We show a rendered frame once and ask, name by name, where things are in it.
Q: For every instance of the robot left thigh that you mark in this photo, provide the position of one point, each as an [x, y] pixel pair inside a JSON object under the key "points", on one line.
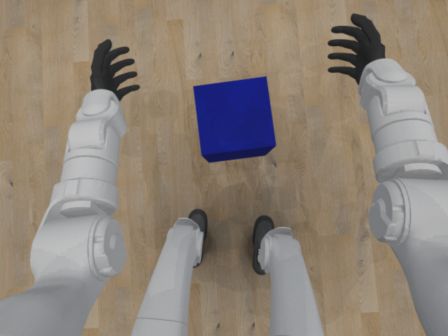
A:
{"points": [[164, 310]]}

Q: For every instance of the robot left upper arm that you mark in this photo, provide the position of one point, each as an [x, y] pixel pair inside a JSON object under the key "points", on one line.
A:
{"points": [[72, 259]]}

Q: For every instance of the right robot foot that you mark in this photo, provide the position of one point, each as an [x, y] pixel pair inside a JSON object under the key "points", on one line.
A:
{"points": [[262, 226]]}

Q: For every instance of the left robot forearm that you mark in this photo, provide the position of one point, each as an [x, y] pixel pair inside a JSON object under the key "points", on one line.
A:
{"points": [[88, 182]]}

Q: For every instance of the carton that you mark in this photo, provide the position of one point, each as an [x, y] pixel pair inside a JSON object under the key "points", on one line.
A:
{"points": [[234, 119]]}

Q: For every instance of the left robot hand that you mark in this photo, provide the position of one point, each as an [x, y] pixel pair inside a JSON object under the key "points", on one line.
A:
{"points": [[103, 73]]}

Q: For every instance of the right robot forearm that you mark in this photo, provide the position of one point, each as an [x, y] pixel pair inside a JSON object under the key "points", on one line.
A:
{"points": [[400, 125]]}

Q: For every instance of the right robot hand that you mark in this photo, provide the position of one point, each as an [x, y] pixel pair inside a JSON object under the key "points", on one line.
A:
{"points": [[368, 48]]}

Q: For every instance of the robot right upper arm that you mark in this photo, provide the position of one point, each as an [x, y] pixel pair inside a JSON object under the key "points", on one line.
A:
{"points": [[411, 216]]}

